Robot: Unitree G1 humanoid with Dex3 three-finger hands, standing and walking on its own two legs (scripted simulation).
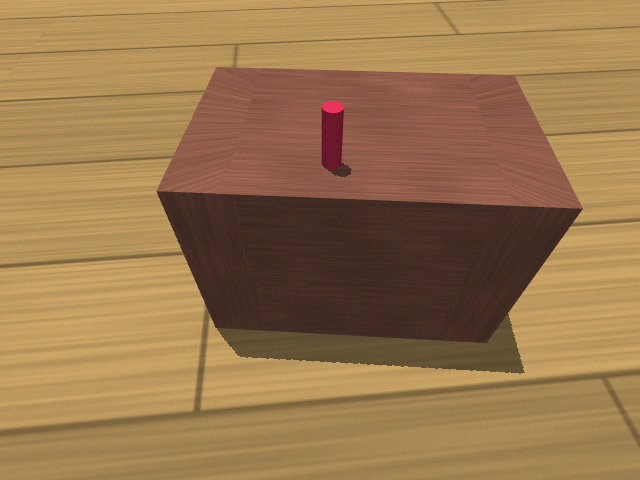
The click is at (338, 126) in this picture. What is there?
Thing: slim round
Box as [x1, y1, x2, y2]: [322, 101, 343, 169]
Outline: 329,101 322,105 322,165 326,168 334,169 340,165 343,105 336,101
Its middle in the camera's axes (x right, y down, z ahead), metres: +0.03 -0.25 +0.90
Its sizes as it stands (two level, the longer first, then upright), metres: 0.047 0.047 0.151
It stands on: a support 0.65 m high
